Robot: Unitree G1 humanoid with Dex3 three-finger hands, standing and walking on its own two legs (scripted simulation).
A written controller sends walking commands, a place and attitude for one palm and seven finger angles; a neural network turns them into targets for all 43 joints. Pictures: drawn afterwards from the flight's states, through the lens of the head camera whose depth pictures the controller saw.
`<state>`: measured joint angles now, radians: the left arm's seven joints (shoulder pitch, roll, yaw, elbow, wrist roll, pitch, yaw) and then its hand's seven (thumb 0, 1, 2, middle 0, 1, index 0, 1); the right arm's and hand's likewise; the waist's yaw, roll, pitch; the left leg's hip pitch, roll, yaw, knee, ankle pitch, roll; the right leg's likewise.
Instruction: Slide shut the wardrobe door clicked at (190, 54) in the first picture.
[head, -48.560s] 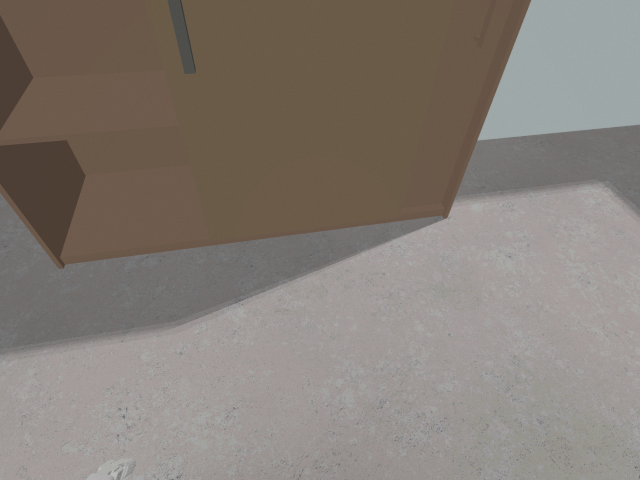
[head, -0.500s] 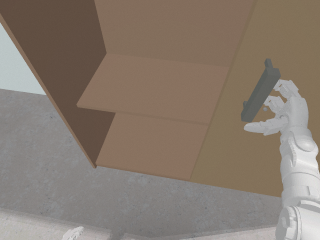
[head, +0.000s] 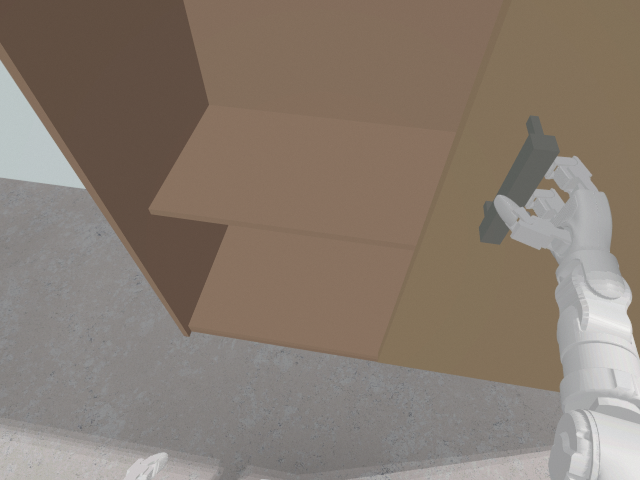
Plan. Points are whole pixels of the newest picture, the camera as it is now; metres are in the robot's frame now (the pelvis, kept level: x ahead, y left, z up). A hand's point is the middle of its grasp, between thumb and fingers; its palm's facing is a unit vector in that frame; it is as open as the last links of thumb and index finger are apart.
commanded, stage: grip the handle and tug to test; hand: right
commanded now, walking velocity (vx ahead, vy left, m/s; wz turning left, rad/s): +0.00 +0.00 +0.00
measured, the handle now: (510, 183) +0.50 -0.19 +0.11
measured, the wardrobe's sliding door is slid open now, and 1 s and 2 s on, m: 0.61 0.61 0.53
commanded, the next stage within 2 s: tug the door sideways, standing still in 0.80 s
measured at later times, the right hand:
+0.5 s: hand (523, 216) +0.43 -0.19 +0.11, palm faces +0.08 +1.00 -0.01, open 8.2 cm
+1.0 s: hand (522, 220) +0.43 -0.19 +0.11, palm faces +0.07 +1.00 -0.01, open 8.0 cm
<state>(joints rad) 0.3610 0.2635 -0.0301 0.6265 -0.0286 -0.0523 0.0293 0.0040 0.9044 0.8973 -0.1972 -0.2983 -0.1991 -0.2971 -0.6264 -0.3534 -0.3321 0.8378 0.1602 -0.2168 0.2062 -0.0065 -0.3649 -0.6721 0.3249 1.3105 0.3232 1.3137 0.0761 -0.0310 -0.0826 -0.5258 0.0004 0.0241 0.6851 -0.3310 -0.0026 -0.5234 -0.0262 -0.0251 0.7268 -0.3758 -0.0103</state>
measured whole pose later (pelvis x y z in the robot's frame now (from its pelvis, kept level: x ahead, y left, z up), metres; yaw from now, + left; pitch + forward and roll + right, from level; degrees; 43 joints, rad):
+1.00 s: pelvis +0.02 +0.00 +0.01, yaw +0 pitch +9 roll +1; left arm 0.32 0.26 -0.02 0.60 -0.04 -0.07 0.03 0.00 0.90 0.90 -0.20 -0.30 -0.20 -0.30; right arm -0.46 -0.29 -0.29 0.60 0.18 -0.15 0.16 -0.01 -0.51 -0.72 0.19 1.24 0.18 1.25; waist 0.05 -0.04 -0.09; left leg -0.46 0.00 0.02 0.64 -0.34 0.00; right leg -0.45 -0.03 -0.03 0.68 -0.38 -0.01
